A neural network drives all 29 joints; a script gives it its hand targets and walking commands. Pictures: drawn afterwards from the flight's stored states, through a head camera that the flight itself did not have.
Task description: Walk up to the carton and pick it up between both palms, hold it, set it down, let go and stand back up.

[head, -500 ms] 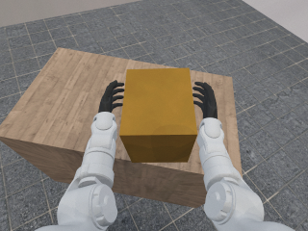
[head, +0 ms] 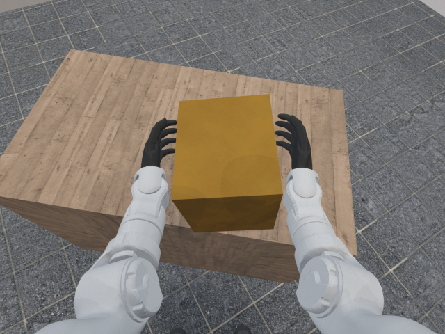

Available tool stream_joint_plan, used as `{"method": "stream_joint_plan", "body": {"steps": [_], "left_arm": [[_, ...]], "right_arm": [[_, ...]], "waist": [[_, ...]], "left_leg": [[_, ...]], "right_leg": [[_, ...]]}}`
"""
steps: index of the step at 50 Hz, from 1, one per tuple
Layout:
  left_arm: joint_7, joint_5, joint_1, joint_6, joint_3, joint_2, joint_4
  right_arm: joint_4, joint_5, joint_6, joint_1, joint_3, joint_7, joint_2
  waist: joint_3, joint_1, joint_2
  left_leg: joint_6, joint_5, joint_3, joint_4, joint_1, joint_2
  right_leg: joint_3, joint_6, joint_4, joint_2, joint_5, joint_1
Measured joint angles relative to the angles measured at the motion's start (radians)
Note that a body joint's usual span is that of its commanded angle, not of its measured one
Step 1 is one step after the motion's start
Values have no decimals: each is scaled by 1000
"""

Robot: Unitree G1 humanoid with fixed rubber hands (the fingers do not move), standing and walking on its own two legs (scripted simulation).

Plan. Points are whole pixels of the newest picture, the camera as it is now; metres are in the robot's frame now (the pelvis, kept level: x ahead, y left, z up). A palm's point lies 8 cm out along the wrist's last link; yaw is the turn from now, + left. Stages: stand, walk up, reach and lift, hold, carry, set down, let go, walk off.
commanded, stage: set down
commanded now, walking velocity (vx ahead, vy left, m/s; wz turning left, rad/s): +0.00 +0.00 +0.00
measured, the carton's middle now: (228, 168) +0.43 -0.02 -0.05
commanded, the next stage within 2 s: none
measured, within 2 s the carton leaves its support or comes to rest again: neither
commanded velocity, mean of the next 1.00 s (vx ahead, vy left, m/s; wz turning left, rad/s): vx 0.00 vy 0.00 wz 0.00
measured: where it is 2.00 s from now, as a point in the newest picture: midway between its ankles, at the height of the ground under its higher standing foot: outside the picture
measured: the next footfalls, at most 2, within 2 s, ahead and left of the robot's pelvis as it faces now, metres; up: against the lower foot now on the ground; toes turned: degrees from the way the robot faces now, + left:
none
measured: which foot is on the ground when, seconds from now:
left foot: down 0.00-1.00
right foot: down 0.00-1.00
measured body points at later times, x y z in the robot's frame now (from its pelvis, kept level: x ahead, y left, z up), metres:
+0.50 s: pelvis -0.02 +0.00 +0.00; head +0.08 +0.01 +0.44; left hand +0.41 +0.12 +0.00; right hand +0.40 -0.15 +0.03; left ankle -0.03 +0.12 -0.75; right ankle -0.03 -0.11 -0.75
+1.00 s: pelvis -0.01 +0.00 +0.00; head +0.10 +0.01 +0.43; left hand +0.42 +0.11 +0.00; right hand +0.40 -0.16 +0.01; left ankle -0.03 +0.12 -0.75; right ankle -0.03 -0.11 -0.75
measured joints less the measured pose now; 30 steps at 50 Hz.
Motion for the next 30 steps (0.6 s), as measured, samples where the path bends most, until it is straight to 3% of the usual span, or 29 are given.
{"method": "stream_joint_plan", "body": {"steps": [13,30], "left_arm": [[6,26,-38,-62,45,15,81],[-8,78,-42,-28,81,-2,40]], "right_arm": [[31,-31,-24,-21,-31,-9,-3],[-15,-100,13,-26,-128,26,30]], "waist": [[-6,-2,2],[1,-1,-20]], "left_leg": [[5,17,4,4,-29,-2],[4,33,5,-3,-36,-4]], "right_leg": [[7,1,14,-3,11,-34],[5,-1,17,-5,20,-45]]}}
